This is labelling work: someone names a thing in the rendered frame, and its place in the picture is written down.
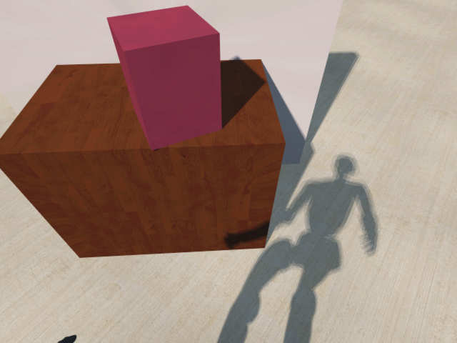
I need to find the pedestal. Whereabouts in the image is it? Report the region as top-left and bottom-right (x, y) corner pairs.
(0, 59), (286, 258)

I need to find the carton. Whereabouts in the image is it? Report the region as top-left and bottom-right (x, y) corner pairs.
(107, 5), (222, 150)

